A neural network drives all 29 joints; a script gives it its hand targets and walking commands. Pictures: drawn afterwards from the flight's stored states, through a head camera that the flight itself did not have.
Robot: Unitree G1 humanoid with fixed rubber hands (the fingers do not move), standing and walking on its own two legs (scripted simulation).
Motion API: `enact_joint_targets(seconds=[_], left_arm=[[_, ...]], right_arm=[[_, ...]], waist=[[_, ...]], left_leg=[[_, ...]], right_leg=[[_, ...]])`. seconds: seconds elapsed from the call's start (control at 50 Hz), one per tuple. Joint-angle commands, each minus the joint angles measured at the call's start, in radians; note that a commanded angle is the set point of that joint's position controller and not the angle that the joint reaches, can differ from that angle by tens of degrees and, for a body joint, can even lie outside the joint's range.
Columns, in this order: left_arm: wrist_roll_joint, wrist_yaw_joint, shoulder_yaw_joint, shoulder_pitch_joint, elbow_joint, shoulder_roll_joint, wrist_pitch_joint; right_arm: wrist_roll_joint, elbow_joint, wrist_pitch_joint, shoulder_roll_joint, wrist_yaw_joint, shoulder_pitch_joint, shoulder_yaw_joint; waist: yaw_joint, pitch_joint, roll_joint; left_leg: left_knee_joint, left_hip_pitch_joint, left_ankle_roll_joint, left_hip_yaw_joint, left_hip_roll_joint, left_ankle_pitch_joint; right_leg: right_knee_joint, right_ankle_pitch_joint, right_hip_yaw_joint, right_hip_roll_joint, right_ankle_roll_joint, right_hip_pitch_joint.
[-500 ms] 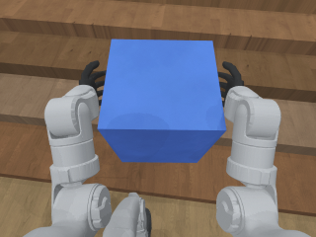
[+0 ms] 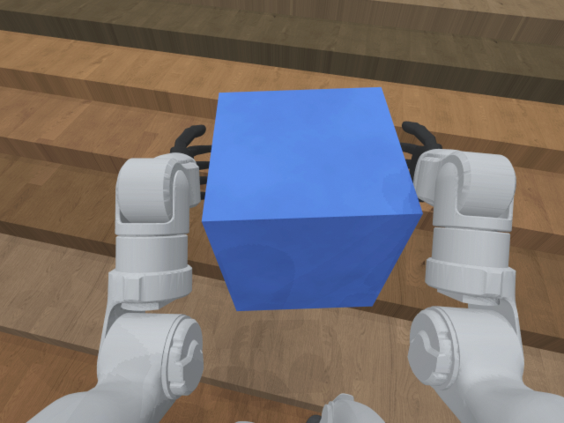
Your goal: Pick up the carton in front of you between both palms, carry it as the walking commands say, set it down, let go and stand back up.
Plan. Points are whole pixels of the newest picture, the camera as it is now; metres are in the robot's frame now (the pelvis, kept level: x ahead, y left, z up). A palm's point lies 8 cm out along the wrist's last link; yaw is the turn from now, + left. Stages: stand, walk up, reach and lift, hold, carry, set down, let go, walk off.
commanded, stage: carry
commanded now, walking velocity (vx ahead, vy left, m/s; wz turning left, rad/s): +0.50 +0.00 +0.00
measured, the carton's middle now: (302, 209) +0.39 +0.03 +0.10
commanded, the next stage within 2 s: none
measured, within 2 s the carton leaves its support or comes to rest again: neither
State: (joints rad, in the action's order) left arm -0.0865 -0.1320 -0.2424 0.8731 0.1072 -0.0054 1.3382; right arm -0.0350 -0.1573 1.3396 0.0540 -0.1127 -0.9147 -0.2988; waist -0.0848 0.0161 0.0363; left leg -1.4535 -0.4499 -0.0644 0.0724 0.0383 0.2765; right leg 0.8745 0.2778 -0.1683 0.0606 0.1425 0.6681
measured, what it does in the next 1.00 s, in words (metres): climbs: left foot 0.10 m higher, then right foot 0.10 m higher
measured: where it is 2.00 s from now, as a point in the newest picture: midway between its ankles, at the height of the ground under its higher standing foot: (296, 109)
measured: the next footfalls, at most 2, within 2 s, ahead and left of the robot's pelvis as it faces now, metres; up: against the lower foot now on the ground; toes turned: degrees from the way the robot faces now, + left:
left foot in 0.42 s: +0.49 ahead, +0.19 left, +0.10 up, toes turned +6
right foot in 0.92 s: +0.77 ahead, -0.07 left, +0.20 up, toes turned -5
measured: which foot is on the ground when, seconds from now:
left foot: up 0.00-0.40, down 0.42-0.96, up 0.98-1.00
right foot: down 0.00-0.44, up 0.46-0.90, down 0.92-1.00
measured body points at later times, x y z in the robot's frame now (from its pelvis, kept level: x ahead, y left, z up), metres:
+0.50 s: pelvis +0.32 +0.09 +0.09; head +0.35 +0.08 +0.54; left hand +0.73 +0.21 +0.23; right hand +0.70 -0.09 +0.23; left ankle +0.45 +0.18 -0.58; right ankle +0.16 -0.05 -0.52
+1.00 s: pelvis +0.62 +0.03 +0.19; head +0.63 +0.04 +0.64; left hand +1.00 +0.21 +0.35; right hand +1.02 -0.09 +0.35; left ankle +0.47 +0.17 -0.46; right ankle +0.73 -0.06 -0.48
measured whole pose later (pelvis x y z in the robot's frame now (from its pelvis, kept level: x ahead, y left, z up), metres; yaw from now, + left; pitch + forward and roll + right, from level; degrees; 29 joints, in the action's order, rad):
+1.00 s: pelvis +0.62 +0.03 +0.19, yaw +1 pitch +4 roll -2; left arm -0.08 -0.14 -0.22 0.91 0.27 -0.02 1.33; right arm -0.07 -0.23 1.35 0.06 -0.11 -0.90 -0.31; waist -0.08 -0.06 0.03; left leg -1.10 -0.34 0.00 0.04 -0.09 0.28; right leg 0.96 0.31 -0.15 -0.01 0.09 0.72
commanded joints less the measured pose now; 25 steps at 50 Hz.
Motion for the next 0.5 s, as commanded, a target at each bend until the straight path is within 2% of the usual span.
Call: enact_joint_targets(seconds=[0.0,0.02,0.04,0.06,0.08,0.1,0.12,0.14,0.16,0.18,0.2,0.22,0.24,0.26,0.28,0.3,0.32,0.34,0.36,0.38,0.4,0.42,0.44,0.46,0.48], left_arm=[[0.577,0.254,0.641,0.937,-0.167,1.139,-0.010],[0.615,0.261,0.645,0.999,-0.194,1.159,-0.015],[0.644,0.265,0.651,1.029,-0.210,1.184,-0.017],[0.660,0.265,0.650,1.055,-0.222,1.186,-0.018],[0.670,0.263,0.638,1.063,-0.228,1.175,-0.016],[0.668,0.260,0.625,1.061,-0.222,1.165,-0.012],[0.657,0.258,0.607,1.045,-0.205,1.152,-0.007],[0.640,0.257,0.588,1.019,-0.178,1.131,-0.005],[0.620,0.257,0.566,0.976,-0.131,1.127,0.004],[0.601,0.259,0.554,0.945,-0.095,1.116,0.008],[0.580,0.260,0.541,0.923,-0.061,1.105,0.011],[0.565,0.262,0.532,0.909,-0.033,1.098,0.012],[0.555,0.264,0.529,0.906,-0.007,1.092,0.013],[0.547,0.265,0.523,0.906,0.013,1.090,0.013],[0.543,0.268,0.511,0.903,0.023,1.096,0.012],[0.537,0.269,0.502,0.897,0.036,1.094,0.011],[0.525,0.267,0.488,0.887,0.044,1.087,0.010],[0.510,0.264,0.469,0.870,0.057,1.085,0.011],[0.494,0.262,0.454,0.842,0.076,1.084,0.013],[0.473,0.259,0.440,0.832,0.078,1.080,0.009],[0.452,0.255,0.429,0.823,0.064,1.072,0.004],[0.437,0.252,0.421,0.805,0.066,1.077,-0.001],[0.411,0.247,0.416,0.795,0.052,1.061,-0.004],[0.400,0.238,0.412,0.780,0.036,1.064,-0.010],[0.389,0.228,0.408,0.788,-0.004,1.051,-0.013]], right_arm=[[0.304,0.095,0.006,-1.012,0.197,-0.700,0.488],[0.282,0.122,0.000,-0.992,0.184,-0.724,0.472],[0.263,0.126,-0.003,-0.974,0.171,-0.722,0.462],[0.248,0.133,-0.006,-0.960,0.160,-0.725,0.454],[0.231,0.132,-0.008,-0.941,0.150,-0.713,0.448],[0.216,0.123,-0.007,-0.925,0.140,-0.704,0.442],[0.202,0.103,-0.003,-0.913,0.135,-0.679,0.435],[0.193,0.092,-0.002,-0.897,0.131,-0.674,0.429],[0.192,0.060,0.009,-0.909,0.131,-0.649,0.443],[0.193,0.042,0.015,-0.915,0.132,-0.650,0.453],[0.194,0.021,0.020,-0.920,0.135,-0.658,0.459],[0.199,0.002,0.023,-0.930,0.139,-0.676,0.463],[0.206,-0.022,0.026,-0.943,0.143,-0.686,0.466],[0.214,-0.041,0.029,-0.955,0.148,-0.689,0.468],[0.225,-0.056,0.030,-0.968,0.152,-0.695,0.472],[0.243,-0.070,0.030,-0.989,0.156,-0.704,0.480],[0.266,-0.081,0.030,-1.017,0.160,-0.700,0.490],[0.288,-0.097,0.030,-1.051,0.165,-0.703,0.496],[0.311,-0.114,0.026,-1.075,0.170,-0.702,0.501],[0.337,-0.109,0.019,-1.112,0.176,-0.700,0.512],[0.369,-0.078,0.007,-1.141,0.186,-0.720,0.516],[0.401,-0.035,-0.010,-1.152,0.191,-0.753,0.543],[0.432,-0.005,-0.024,-1.195,0.196,-0.778,0.570],[0.461,0.072,-0.033,-1.200,0.201,-0.826,0.583],[0.497,0.146,-0.044,-1.233,0.205,-0.884,0.609]], waist=[[0.014,-0.589,-0.056],[0.015,-0.556,-0.045],[0.026,-0.551,-0.038],[0.021,-0.534,-0.031],[0.016,-0.526,-0.007],[0.008,-0.513,-0.011],[0.004,-0.531,-0.045],[0.001,-0.540,-0.092],[-0.014,-0.545,-0.142],[-0.034,-0.536,-0.148],[-0.044,-0.511,-0.140],[-0.048,-0.482,-0.133],[-0.051,-0.441,-0.101],[-0.045,-0.399,-0.083],[-0.015,-0.378,-0.068],[-0.003,-0.341,-0.072],[0.008,-0.325,-0.096],[0.050,-0.368,-0.214],[0.096,-0.421,-0.273],[0.186,-0.529,-0.295],[0.267,-0.624,-0.206],[0.224,-0.712,0.074],[0.193,-0.813,0.300],[0.161,-0.848,0.182],[0.172,-0.797,0.089]], left_leg=[[-0.293,-0.383,-0.026,0.035,-0.013,-0.001],[-0.275,-0.403,-0.034,0.011,-0.026,0.005],[-0.237,-0.418,-0.041,0.000,-0.039,0.018],[-0.197,-0.446,-0.045,-0.016,-0.048,0.032],[-0.108,-0.457,-0.036,-0.043,-0.058,0.096],[-0.048,-0.471,-0.028,-0.065,-0.063,0.102],[-0.015,-0.475,-0.031,-0.096,-0.069,0.058],[-0.013,-0.505,-0.034,-0.106,-0.076,0.020],[-0.084,-0.591,-0.038,-0.108,-0.092,0.031],[-0.149,-0.705,-0.038,-0.096,-0.110,0.066],[-0.207,-0.816,-0.031,-0.096,-0.122,0.144],[-0.249,-0.890,-0.030,-0.055,-0.142,0.222],[-0.262,-0.973,-0.027,-0.051,-0.153,0.261],[-0.244,-1.019,-0.023,-0.062,-0.164,0.268],[-0.056,-0.890,-0.019,-0.081,-0.185,0.251],[0.144,-0.702,-0.016,-0.139,-0.174,0.176],[0.349,-0.434,-0.019,-0.238,-0.129,0.104],[0.380,-0.203,-0.041,-0.305,-0.068,0.031],[0.433,-0.094,-0.053,-0.349,0.001,0.012],[0.555,0.075,-0.057,-0.367,0.041,-0.090],[0.767,0.311,-0.044,-0.304,0.054,-0.183],[0.983,0.570,-0.168,0.313,-0.240,-0.298],[1.016,0.648,-0.280,0.624,-0.368,-0.656],[0.924,0.659,-0.300,0.552,-0.348,-0.593],[0.916,0.615,-0.283,0.512,-0.332,-0.401]], right_leg=[[-0.414,-0.255,0.679,-0.304,0.150,-0.742],[-0.435,-0.207,0.613,-0.288,0.123,-0.721],[-0.436,-0.157,0.579,-0.280,0.110,-0.715],[-0.439,-0.129,0.550,-0.279,0.100,-0.721],[-0.450,-0.154,0.531,-0.288,0.110,-0.717],[-0.454,-0.195,0.505,-0.293,0.114,-0.727],[-0.439,-0.284,0.474,-0.297,0.120,-0.747],[-0.438,-0.320,0.457,-0.308,0.132,-0.772],[-0.441,-0.332,0.482,-0.328,0.154,-0.837],[-0.453,-0.329,0.510,-0.354,0.172,-0.918],[-0.475,-0.305,0.525,-0.363,0.181,-0.980],[-0.484,-0.293,0.546,-0.374,0.177,-1.003],[-0.499,-0.269,0.535,-0.374,0.165,-1.032],[-0.525,-0.248,0.509,-0.371,0.148,-1.033],[-0.574,-0.242,0.410,-0.330,0.114,-0.930],[-0.629,-0.252,0.317,-0.280,0.083,-0.795],[-0.695,-0.327,0.211,-0.232,0.065,-0.599],[-0.647,-0.726,0.134,-0.235,0.051,-0.514],[-0.520,-1.122,0.073,-0.226,0.025,-0.553],[-0.288,-1.327,0.025,-0.221,-0.026,-0.609],[-0.014,-1.141,0.019,-0.171,-0.073,-0.547],[0.364,-0.488,0.078,-0.035,-0.148,-0.238],[0.736,0.014,0.197,0.059,-0.153,-0.141],[0.895,0.017,0.321,0.020,-0.114,-0.049],[0.926,0.017,0.291,-0.005,-0.097,0.043]])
